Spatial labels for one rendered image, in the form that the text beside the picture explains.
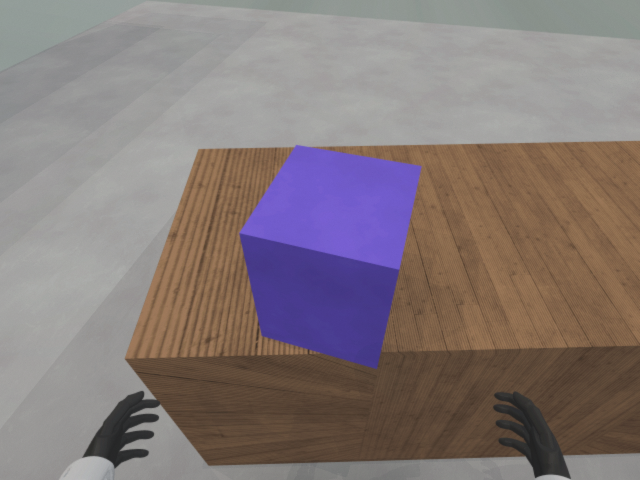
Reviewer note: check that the left robot hand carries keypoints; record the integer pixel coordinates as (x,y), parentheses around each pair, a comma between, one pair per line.
(111,437)

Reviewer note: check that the left robot forearm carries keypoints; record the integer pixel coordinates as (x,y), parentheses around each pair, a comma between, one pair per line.
(89,468)

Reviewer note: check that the pedestal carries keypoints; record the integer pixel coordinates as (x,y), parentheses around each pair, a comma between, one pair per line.
(520,272)

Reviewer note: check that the carton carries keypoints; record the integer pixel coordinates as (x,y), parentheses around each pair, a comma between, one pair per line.
(323,249)

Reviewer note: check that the right robot hand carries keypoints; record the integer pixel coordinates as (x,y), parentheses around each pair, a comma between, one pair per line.
(541,448)

